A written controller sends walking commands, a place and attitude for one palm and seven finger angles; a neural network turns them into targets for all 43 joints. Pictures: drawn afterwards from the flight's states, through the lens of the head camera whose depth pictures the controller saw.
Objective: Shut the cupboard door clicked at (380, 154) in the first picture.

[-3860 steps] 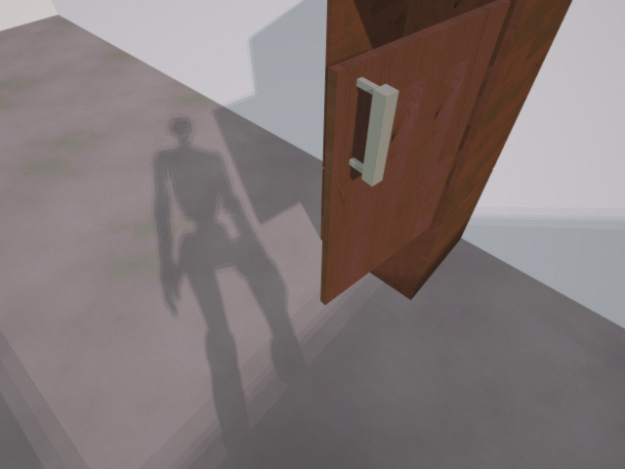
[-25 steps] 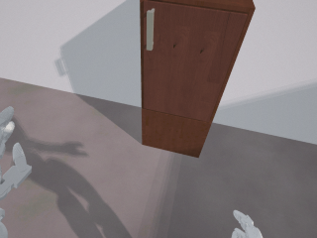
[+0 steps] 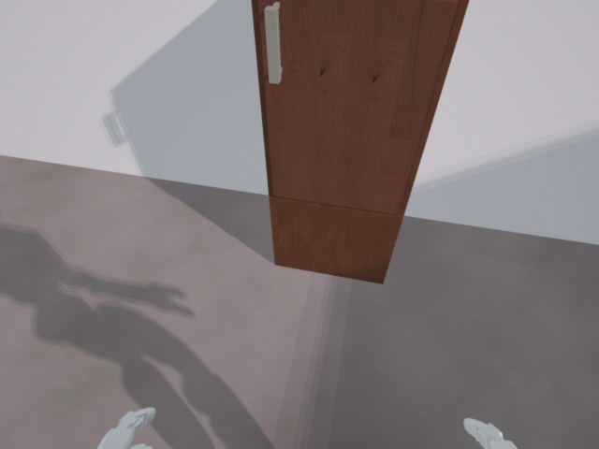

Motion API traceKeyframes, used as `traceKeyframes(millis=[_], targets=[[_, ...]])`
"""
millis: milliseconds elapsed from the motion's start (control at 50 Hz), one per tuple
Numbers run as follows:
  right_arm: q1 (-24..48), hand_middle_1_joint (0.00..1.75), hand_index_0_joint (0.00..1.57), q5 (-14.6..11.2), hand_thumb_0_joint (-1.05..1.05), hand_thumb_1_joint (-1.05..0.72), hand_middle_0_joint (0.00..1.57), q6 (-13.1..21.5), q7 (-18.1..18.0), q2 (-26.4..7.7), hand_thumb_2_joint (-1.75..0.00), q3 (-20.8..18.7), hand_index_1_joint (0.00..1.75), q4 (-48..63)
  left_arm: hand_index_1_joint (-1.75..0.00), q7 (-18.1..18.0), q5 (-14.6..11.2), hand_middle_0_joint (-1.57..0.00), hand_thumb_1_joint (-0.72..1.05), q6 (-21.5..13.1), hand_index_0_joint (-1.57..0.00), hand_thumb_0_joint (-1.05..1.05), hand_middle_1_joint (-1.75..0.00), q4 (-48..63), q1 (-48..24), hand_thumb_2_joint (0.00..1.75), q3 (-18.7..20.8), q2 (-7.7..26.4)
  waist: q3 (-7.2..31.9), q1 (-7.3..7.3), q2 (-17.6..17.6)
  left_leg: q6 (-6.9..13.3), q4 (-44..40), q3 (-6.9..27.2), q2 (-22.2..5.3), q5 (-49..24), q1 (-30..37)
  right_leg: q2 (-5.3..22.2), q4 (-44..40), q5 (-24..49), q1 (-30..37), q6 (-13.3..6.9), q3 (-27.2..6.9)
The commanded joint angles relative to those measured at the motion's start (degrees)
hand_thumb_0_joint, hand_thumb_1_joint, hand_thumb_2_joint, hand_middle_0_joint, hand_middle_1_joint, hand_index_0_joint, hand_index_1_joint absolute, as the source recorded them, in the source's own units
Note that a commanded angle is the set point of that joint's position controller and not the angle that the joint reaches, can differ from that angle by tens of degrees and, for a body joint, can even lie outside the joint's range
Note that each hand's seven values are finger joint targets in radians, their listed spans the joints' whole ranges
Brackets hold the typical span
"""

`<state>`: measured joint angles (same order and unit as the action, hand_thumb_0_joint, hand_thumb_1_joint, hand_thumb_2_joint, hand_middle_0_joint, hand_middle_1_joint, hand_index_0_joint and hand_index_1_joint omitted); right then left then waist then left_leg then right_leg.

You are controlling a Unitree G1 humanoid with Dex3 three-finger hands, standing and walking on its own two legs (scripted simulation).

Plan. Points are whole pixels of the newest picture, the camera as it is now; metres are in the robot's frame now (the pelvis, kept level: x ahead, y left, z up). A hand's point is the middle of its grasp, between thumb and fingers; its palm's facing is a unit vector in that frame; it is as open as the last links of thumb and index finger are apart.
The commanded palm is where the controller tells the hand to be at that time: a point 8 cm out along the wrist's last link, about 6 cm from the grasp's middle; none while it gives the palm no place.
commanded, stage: let the arm hang, fingers relaxed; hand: left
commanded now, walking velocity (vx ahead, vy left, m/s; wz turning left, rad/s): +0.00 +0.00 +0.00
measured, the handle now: (275, 43) +0.89 +0.09 +0.16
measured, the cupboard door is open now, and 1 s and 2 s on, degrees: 0 0 0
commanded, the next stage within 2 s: look to check the result in 0.88 s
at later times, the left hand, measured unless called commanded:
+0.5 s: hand out of the picture -0.02 +0.19 -0.16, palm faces +0.01 -0.96 -0.29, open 7.4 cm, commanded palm none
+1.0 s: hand out of the picture +0.03 +0.15 -0.16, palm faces +0.02 -0.98 -0.19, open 7.3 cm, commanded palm none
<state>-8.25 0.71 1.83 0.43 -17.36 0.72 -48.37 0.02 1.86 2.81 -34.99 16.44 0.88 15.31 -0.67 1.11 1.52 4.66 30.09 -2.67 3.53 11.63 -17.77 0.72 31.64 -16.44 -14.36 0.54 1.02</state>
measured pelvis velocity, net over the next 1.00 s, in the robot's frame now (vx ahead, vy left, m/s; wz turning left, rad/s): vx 0.02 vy -0.03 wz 0.01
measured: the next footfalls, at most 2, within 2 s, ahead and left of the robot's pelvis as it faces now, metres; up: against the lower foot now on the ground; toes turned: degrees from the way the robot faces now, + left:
none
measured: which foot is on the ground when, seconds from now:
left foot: down 0.00-1.00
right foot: down 0.00-1.00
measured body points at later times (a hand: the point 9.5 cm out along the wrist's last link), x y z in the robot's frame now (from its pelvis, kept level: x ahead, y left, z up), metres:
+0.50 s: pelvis +0.00 -0.02 +0.01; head +0.01 -0.03 +0.46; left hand -0.02 +0.24 -0.14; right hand +0.02 -0.26 -0.15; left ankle +0.05 +0.07 -0.73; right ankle +0.01 -0.13 -0.73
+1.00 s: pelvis +0.02 -0.03 +0.01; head +0.03 -0.02 +0.46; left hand +0.03 +0.20 -0.15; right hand +0.02 -0.26 -0.15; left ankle +0.05 +0.07 -0.73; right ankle +0.01 -0.13 -0.73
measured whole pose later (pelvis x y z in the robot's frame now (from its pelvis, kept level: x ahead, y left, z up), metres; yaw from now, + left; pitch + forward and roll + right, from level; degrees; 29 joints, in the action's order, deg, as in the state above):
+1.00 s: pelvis +0.02 -0.03 +0.01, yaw +1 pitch -2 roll +0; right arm -15.3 0.5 -0.1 -1.9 -9.4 1.1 -65.6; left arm -1.3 0.7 -0.7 -65.8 14.9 0.0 9.8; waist -1.6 0.8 -0.3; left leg 2.0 21.3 -0.7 1.8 9.3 -10.0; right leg -1.4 20.4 -13.1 -5.4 -1.8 2.4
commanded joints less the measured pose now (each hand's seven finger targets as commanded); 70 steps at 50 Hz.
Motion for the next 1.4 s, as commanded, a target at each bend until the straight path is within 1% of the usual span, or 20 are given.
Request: traceKeyframes(millis=[0,20,60,80,120,160,180,240,280,320,360,460,580,720,820,900,1020,1180,1260,1380], targets=[[0.03,0.30,0.20,0.47,0.00,-0.90,0.20,-0.28,-0.45,-7.52,-0.90,-2.23,0.30,1.76,-0.30,-0.76,-0.31,-0.20,0.90,-2.64,-0.20,0.00,-0.30,-3.96,0.04,0.90,2.09,8.86,1.37,-1.07,-2.43,-1.45,-9.12,11.59,-7.59,-0.37,1.37,4.36,-8.55,-0.62,1.24,-3.58,-7.73],[-0.36,0.30,0.20,0.50,0.00,-0.90,0.20,-0.63,-0.53,-6.89,-0.90,-1.98,0.30,0.61,-0.30,-0.72,-0.47,-0.20,0.90,-2.61,-0.20,0.00,-0.30,-6.57,-0.19,0.90,1.76,8.46,0.70,-0.70,1.11,-1.77,-9.99,11.21,-7.30,2.38,1.74,4.40,-9.24,-2.12,0.56,-3.76,-7.85],[-0.92,0.30,0.20,0.46,0.00,-0.90,0.20,-1.11,-0.76,-6.06,-0.90,-1.83,0.30,-1.30,-0.30,-0.73,-0.67,-0.20,0.90,-2.70,-0.20,0.00,-0.30,-11.14,0.54,0.90,1.42,8.13,-0.30,-0.79,5.72,-1.88,-11.77,11.48,-7.15,6.83,1.69,4.11,-10.29,-3.25,0.57,-3.84,-7.66],[-1.34,0.30,0.20,0.27,0.00,-0.90,0.20,-1.31,-0.90,-6.22,-0.90,-1.91,0.30,-1.87,-0.30,-0.73,-0.64,-0.20,0.90,-2.79,-0.20,0.00,-0.30,-12.94,1.16,0.90,1.44,8.51,-0.70,-1.00,6.54,-1.89,-11.79,11.59,-7.24,7.51,1.68,3.86,-11.00,-3.21,0.93,-3.78,-7.41],[-2.50,0.30,0.20,0.34,0.00,-0.90,0.20,-1.42,-1.37,-5.11,-0.90,-2.02,0.30,-3.77,-0.30,-0.73,-0.79,-0.20,0.90,-2.96,-0.20,0.00,-0.30,-16.99,2.06,0.90,1.58,6.94,0.07,-1.03,9.40,-1.88,-12.87,11.62,-7.46,8.91,1.63,3.82,-11.46,-2.08,2.66,-4.04,-6.99],[-3.39,0.30,0.20,0.11,0.00,-0.90,0.20,-1.45,-1.63,-5.13,-0.90,-2.08,0.30,-5.31,-0.30,-0.68,-0.95,-0.20,0.90,-3.20,-0.20,0.00,-0.30,-20.12,2.81,0.90,1.26,6.79,0.36,-1.06,9.07,-1.87,-13.00,11.71,-7.64,8.64,2.08,3.95,-12.14,-1.26,3.75,-4.08,-6.81],[-3.90,0.30,0.20,-0.10,0.00,-0.90,0.20,-1.45,-1.78,-5.64,-0.90,-2.30,0.30,-5.66,-0.30,-0.72,-0.86,-0.20,0.90,-3.42,-0.20,0.00,-0.30,-21.16,2.86,0.90,1.42,7.14,-0.06,-1.08,6.39,-1.72,-12.24,11.77,-7.87,6.70,2.79,4.16,-13.12,-0.95,3.62,-4.16,-6.80],[-5.85,0.30,0.20,-0.13,0.00,-0.90,0.20,-1.55,-2.10,-4.95,-0.90,-2.36,0.30,-8.06,-0.30,-0.76,-1.05,-0.20,0.90,-3.68,-0.20,0.00,-0.30,-24.44,2.05,0.90,0.97,5.99,-1.50,-0.24,2.28,-1.88,-11.82,11.16,-7.90,5.69,4.71,4.88,-15.18,-3.05,1.45,-4.43,-7.50],[-6.73,0.30,0.20,-0.20,0.00,-0.90,0.20,-1.70,-2.16,-5.14,-0.90,-2.49,0.30,-9.04,-0.30,-0.83,-1.03,-0.20,0.90,-3.78,-0.20,0.00,-0.30,-25.71,2.09,0.90,0.97,5.83,-2.75,-0.23,-0.79,-1.87,-11.42,10.65,-7.99,5.19,5.49,4.83,-16.20,-4.59,0.18,-4.39,-7.45],[-7.58,0.30,0.20,-0.05,0.00,-0.90,0.20,-1.93,-2.18,-4.22,-0.90,-2.41,0.30,-10.34,-0.30,-0.96,-1.02,-0.20,0.90,-3.61,-0.20,0.00,-0.30,-26.90,1.49,0.90,0.77,5.19,-4.59,0.08,-3.02,-1.91,-11.38,10.27,-7.86,5.43,5.45,5.31,-17.21,-7.17,-1.24,-4.41,-7.72],[-7.98,0.30,0.20,0.08,0.00,-0.90,0.20,-1.93,-2.19,-4.16,-0.90,-2.43,0.30,-11.12,-0.30,-1.06,-1.06,-0.20,0.90,-3.67,-0.20,0.00,-0.30,-27.64,1.56,0.90,0.73,4.95,-4.50,0.07,-4.67,-1.94,-10.85,9.67,-7.71,3.72,6.59,5.45,-17.53,-7.25,-1.92,-4.41,-7.91],[-7.94,0.30,0.20,0.06,0.00,-0.90,0.20,-1.55,-2.16,-2.95,-0.90,-2.07,0.30,-12.63,-0.30,-1.36,-1.17,-0.20,0.90,-3.79,-0.20,0.00,-0.30,-28.43,1.15,0.90,0.60,4.51,-3.60,-0.27,-5.17,-1.97,-11.56,9.48,-8.43,-0.70,6.77,5.24,-16.46,-2.57,0.47,-3.96,-7.19],[-7.43,0.30,0.20,-0.01,0.00,-0.90,0.20,-1.21,-2.14,-1.58,-0.90,-1.36,0.30,-13.88,-0.30,-1.59,-1.23,-0.20,0.90,-3.73,-0.20,0.00,-0.30,-28.52,1.02,0.90,0.54,4.09,-3.50,-1.05,-2.15,-2.09,-12.67,9.70,-8.83,-4.61,5.96,5.01,-15.22,2.38,3.46,-3.40,-6.24],[-7.90,0.30,0.20,0.17,0.00,-0.90,0.20,-1.19,-2.24,0.83,-0.90,-0.89,0.30,-14.94,-0.30,-1.68,-1.32,-0.20,0.90,-3.65,-0.20,0.00,-0.30,-28.57,0.35,0.90,0.34,2.09,-4.52,-0.87,-1.06,-2.75,-13.09,9.17,-8.34,-4.86,5.70,5.20,-15.72,3.27,4.03,-3.08,-6.28],[-8.38,0.30,0.20,0.14,0.00,-0.90,0.20,-0.97,-2.46,1.37,-0.90,-0.89,0.30,-15.11,-0.30,-1.75,-1.33,-0.20,0.90,-3.76,-0.20,0.00,-0.30,-28.71,0.83,0.90,0.49,1.27,-3.54,-0.90,0.50,-2.69,-13.02,9.22,-8.41,-6.49,6.18,5.20,-15.62,5.25,5.26,-3.12,-6.10],[-8.59,0.30,0.20,0.01,0.00,-0.90,0.20,-0.85,-2.63,1.01,-0.90,-1.01,0.30,-15.10,-0.30,-1.74,-1.37,-0.20,0.90,-3.99,-0.20,0.00,-0.30,-29.00,1.24,0.90,0.57,1.40,-2.50,-0.79,-0.20,-2.60,-12.26,8.98,-8.60,-8.91,7.54,5.41,-15.70,7.75,5.97,-3.15,-5.74],[-9.12,0.30,0.20,-0.09,0.00,-0.90,0.20,-1.04,-2.84,0.93,-0.90,-1.05,0.30,-15.48,-0.30,-1.82,-1.39,-0.20,0.90,-3.95,-0.20,0.00,-0.30,-29.81,2.24,0.90,0.36,0.88,-3.74,-0.54,-1.05,-2.48,-12.43,8.87,-8.68,-8.07,8.37,5.13,-16.22,6.69,5.14,-3.13,-5.59],[-8.44,0.30,0.20,-0.28,0.00,-0.90,0.20,-1.01,-2.95,-0.24,-0.90,-1.28,0.30,-15.37,-0.30,-1.86,-1.27,-0.20,0.90,-4.11,-0.20,0.00,-0.30,-30.44,3.55,0.90,0.46,1.29,-3.28,-0.68,-2.55,-2.08,-12.07,8.86,-8.81,-8.89,9.88,5.00,-16.30,7.25,4.98,-3.10,-5.29],[-8.07,0.30,0.20,-0.13,0.00,-0.90,0.20,-1.12,-2.96,-0.08,-0.90,-1.18,0.30,-15.53,-0.30,-1.86,-1.28,-0.20,0.90,-3.94,-0.20,0.00,-0.30,-30.80,3.58,0.90,0.27,0.93,-4.85,-0.52,-0.95,-2.14,-12.91,9.02,-8.67,-6.71,9.28,5.03,-16.59,5.51,4.35,-3.13,-5.66],[-7.36,0.30,0.20,-0.27,0.00,-0.90,0.20,-0.87,-2.95,-1.20,-0.90,-1.28,0.30,-15.03,-0.30,-1.79,-1.18,-0.20,0.90,-4.06,-0.20,0.00,-0.30,-30.41,3.12,0.90,0.55,2.10,-3.96,-0.78,-1.58,-1.98,-12.84,9.12,-8.89,-8.62,9.60,5.05,-16.39,7.06,5.39,-3.07,-5.38]])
